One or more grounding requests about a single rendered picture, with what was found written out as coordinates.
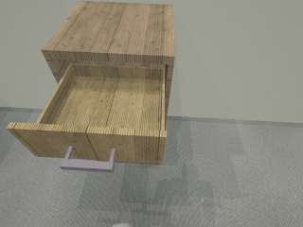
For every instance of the cabinet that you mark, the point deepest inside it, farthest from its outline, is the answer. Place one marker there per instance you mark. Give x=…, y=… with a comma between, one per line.
x=115, y=33

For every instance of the handle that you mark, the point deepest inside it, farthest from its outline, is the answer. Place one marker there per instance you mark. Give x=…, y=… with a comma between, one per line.
x=86, y=165

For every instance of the drawer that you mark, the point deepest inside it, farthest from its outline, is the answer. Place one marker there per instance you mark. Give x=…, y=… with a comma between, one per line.
x=97, y=107

